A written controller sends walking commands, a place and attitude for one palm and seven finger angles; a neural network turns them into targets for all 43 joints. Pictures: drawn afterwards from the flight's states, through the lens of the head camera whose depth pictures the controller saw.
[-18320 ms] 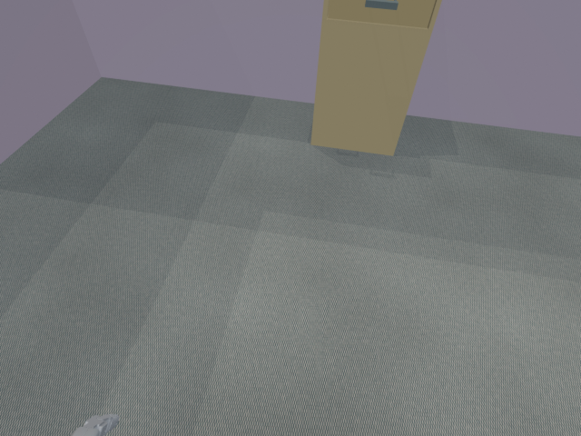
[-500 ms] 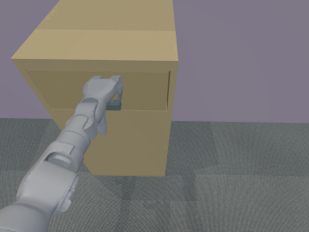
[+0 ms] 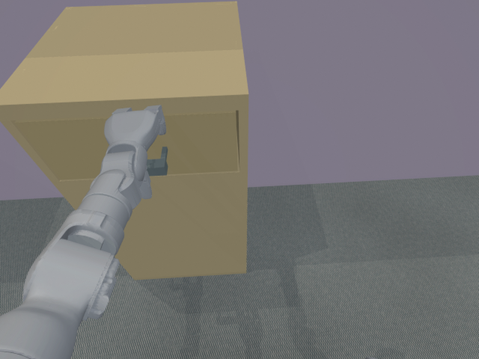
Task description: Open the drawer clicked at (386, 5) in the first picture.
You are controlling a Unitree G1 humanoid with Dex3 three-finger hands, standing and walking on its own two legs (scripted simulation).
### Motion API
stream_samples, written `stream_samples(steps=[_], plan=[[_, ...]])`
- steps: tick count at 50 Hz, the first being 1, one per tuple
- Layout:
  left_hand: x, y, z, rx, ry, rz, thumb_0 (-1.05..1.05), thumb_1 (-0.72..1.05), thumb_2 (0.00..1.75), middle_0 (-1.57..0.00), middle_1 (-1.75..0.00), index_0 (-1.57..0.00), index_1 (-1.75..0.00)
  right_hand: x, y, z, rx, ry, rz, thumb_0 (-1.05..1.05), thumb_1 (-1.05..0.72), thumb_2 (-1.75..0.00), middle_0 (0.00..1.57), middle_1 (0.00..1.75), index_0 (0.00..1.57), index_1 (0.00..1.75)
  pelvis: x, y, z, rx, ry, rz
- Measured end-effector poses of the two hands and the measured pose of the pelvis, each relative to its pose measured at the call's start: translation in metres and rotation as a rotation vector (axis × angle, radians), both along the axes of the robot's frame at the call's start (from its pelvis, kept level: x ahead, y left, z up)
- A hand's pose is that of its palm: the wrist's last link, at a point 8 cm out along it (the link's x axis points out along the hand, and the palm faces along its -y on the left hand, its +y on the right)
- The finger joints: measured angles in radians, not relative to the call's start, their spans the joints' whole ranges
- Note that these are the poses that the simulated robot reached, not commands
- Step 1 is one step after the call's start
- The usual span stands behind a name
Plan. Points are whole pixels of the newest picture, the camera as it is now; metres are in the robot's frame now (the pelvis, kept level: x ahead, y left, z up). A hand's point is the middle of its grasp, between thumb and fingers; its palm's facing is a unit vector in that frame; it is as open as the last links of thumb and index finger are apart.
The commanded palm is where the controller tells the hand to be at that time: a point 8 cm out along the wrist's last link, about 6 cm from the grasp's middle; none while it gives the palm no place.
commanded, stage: move the hooked fingers above the handle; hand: left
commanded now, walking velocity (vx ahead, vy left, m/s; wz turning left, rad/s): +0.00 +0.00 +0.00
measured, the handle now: (136, 160) +0.52 +0.19 +0.02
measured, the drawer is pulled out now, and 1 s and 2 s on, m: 0.00 0.00 0.00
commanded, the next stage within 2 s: lower the fingers behind the handle in 0.14 s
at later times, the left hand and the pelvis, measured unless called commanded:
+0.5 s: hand (137, 155) +0.48 +0.17 +0.07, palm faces +0.08 -0.07 -0.99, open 13.4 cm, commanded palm +0.46 +0.19 +0.11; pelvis +0.01 +0.02 -0.01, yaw +1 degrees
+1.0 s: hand (134, 180) +0.47 +0.19 +0.01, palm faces +0.03 -0.07 -1.00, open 13.7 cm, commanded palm +0.46 +0.19 +0.08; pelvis -0.01 +0.03 -0.03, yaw +2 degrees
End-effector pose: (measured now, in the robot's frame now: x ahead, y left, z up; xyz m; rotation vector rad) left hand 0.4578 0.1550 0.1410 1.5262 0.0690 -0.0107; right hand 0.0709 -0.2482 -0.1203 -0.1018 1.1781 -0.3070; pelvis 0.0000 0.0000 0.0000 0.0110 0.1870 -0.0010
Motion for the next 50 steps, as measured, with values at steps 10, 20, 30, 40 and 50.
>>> stream_samples(steps=[10, 20, 30, 40, 50], plan=[[-0.015, 0.056, -0.026, 0.029, 0.062, -0.026, 0.0, -0.49, 0.3, -0.32, -1.2, -0.34, -1.21, -0.025, -0.027, 0.004, -0.087, 0.065, 0.03, 0.0, -0.91, -0.9, 0.2, 0.3, 0.2, 0.3, -0.004, 0.0, -0.004, -0.012, 0.031, 0.029], [-0.003, 0.025, -0.021, -0.046, -0.109, -0.126, -0.01, -0.49, 0.3, -0.36, -1.24, -0.32, -1.2, -0.025, -0.008, -0.008, -0.036, 0.117, 0.045, 0.01, -0.91, -0.9, 0.2, 0.3, 0.2, 0.3, 0.007, 0.013, -0.01, -0.023, 0.06, 0.044], [-0.001, 0.014, -0.016, 0.008, -0.105, -0.018, 0.0, -0.49, 0.3, -0.38, -1.25, -0.36, -1.3, -0.006, 0.028, -0.016, 0.064, 0.06, 0.055, 0.0, -0.91, -0.9, 0.2, 0.3, 0.2, 0.3, 0.005, 0.021, -0.009, -0.02, 0.057, 0.019], [-0.009, 0.036, -0.057, 0.01, 0.086, 0.003, 0.0, -0.49, 0.3, -0.32, -1.21, -0.32, -1.24, -0.021, 0.015, -0.003, -0.02, 0.034, 0.031, 0.0, -0.91, -0.9, 0.2, 0.3, 0.2, 0.3, -0.008, 0.02, -0.012, -0.024, 0.057, 0.019], [-0.012, 0.041, -0.076, -0.024, -0.085, -0.125, 0.0, -0.49, 0.3, -0.32, -1.2, -0.35, -1.22, -0.058, -0.001, -0.019, -0.074, 0.178, 0.038, 0.0, -0.91, -0.9, 0.2, 0.3, 0.2, 0.3, -0.005, 0.025, -0.027, -0.038, 0.126, 0.038]])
